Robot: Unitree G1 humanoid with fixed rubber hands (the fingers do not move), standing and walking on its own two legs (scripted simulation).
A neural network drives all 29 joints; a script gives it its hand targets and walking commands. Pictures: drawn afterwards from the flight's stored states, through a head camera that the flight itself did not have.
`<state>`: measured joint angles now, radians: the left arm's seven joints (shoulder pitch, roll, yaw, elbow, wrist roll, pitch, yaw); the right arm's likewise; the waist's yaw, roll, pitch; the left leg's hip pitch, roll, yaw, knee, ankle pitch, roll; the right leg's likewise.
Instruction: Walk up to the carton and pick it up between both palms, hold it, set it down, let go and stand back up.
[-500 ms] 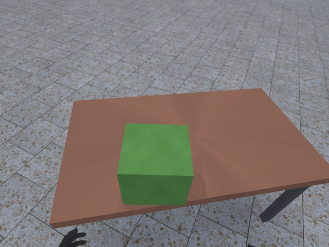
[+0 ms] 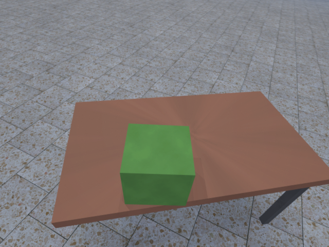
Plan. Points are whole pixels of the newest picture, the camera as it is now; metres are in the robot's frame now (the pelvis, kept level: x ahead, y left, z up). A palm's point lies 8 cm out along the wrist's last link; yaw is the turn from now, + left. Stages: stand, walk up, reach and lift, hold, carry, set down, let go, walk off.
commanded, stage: stand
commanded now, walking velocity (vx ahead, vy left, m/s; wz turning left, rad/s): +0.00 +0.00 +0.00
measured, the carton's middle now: (157, 164) +0.43 +0.02 -0.10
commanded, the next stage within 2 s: none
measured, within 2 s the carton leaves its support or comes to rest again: neither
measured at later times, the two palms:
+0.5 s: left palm out of the picture +0.08 +0.26 -0.11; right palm out of the picture +0.08 -0.25 -0.11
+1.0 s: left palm out of the picture +0.06 +0.25 -0.12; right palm out of the picture +0.07 -0.26 -0.11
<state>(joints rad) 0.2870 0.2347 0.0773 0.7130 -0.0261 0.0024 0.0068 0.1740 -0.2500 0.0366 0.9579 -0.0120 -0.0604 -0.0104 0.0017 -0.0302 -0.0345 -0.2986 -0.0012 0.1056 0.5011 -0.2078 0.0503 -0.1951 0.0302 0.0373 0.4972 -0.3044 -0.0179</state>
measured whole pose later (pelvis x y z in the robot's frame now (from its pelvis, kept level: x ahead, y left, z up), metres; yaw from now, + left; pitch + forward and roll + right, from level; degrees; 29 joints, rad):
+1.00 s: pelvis -0.02 +0.00 +0.00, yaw +0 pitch -1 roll +0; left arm 0.29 0.23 0.07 0.80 -0.03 -0.01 0.01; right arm 0.17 -0.25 0.04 1.02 -0.01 -0.06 0.00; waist 0.00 -0.03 -0.03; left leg -0.29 0.00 0.11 0.47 -0.17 0.05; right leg -0.20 0.03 0.04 0.50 -0.28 -0.02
